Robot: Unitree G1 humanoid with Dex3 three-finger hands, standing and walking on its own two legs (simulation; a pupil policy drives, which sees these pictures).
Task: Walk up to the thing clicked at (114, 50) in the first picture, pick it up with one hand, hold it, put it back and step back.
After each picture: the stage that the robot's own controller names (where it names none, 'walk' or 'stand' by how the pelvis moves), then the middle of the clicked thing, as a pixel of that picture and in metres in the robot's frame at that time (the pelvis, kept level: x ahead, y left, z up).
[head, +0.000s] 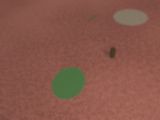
stand; (112, 52) +1.30 -0.25 -0.72
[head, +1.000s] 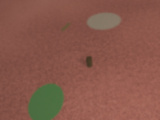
walk; (89, 61) +1.18 +0.13 -0.70
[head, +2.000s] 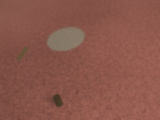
walk; (58, 100) +0.69 +0.35 -0.72
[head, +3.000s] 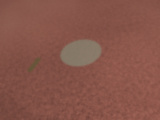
walk; out of the picture +0.48 +0.29 -0.71
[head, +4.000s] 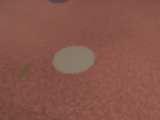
stand; out of the picture +0.42 +0.25 -0.72
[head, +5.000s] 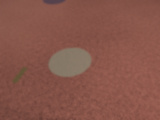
stand; out of the picture +0.37 +0.27 -0.72
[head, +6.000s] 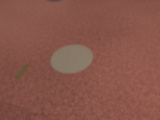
stand; out of the picture +0.39 +0.27 -0.73
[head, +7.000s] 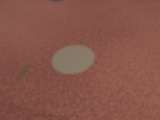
stand; out of the picture +0.38 +0.26 -0.73
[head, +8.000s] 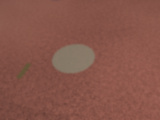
stand; out of the picture +0.38 +0.26 -0.73
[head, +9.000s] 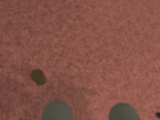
go down; (39, 77) +0.45 +0.27 -0.44
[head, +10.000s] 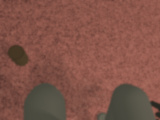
go down; (19, 56) +0.46 +0.32 -0.31
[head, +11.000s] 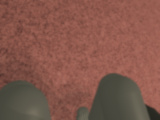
close in; out of the picture +0.43 +0.35 -0.24
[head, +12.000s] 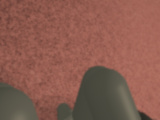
close; out of the picture +0.42 +0.37 -0.22
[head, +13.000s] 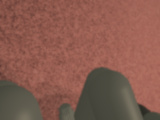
lift; out of the picture +0.39 +0.35 -0.22
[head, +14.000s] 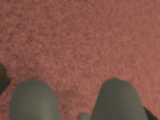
lift; out of the picture +0.33 +0.29 -0.16
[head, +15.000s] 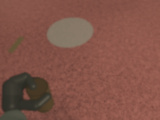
lift; (41, 96) +0.32 +0.18 +0.01
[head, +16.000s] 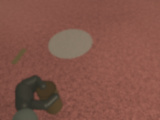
hold; (50, 98) +0.33 +0.16 -0.02
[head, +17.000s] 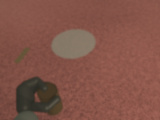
crouch; (50, 99) +0.32 +0.16 -0.02
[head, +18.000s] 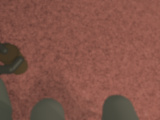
crouch; (14, 60) +0.44 +0.26 -0.11
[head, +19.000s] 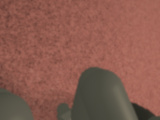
lower; out of the picture +0.40 +0.35 -0.22
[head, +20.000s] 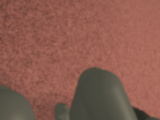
lower; out of the picture +0.39 +0.36 -0.22
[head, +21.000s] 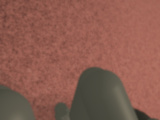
lower; out of the picture +0.39 +0.36 -0.22
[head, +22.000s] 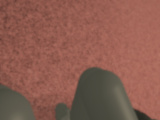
lower; out of the picture +0.39 +0.36 -0.22
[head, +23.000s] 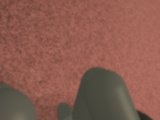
loosen; out of the picture +0.39 +0.35 -0.22
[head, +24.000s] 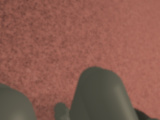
withdraw; out of the picture +0.38 +0.34 -0.22
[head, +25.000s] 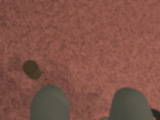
walk; (32, 70) +0.43 +0.29 -0.32
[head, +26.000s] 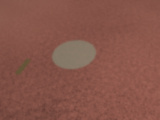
stand; out of the picture +0.36 +0.21 -0.66
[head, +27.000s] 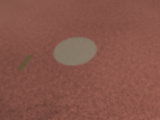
stand; out of the picture +0.38 +0.23 -0.67
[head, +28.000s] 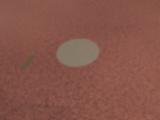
stand; out of the picture +0.37 +0.22 -0.70
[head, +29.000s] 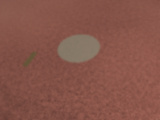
walk; out of the picture +0.40 +0.21 -0.72
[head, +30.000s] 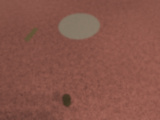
walk; (66, 100) +0.57 +0.18 -0.71
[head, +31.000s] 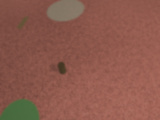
walk; (62, 68) +0.87 +0.29 -0.69
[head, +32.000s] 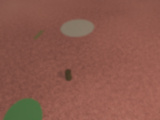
stand; (68, 75) +1.03 +0.23 -0.71
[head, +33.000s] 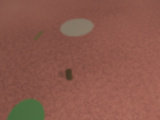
stand; (69, 74) +1.03 +0.23 -0.73
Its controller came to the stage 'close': yes
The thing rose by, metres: 0.71
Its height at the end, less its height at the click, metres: +0.00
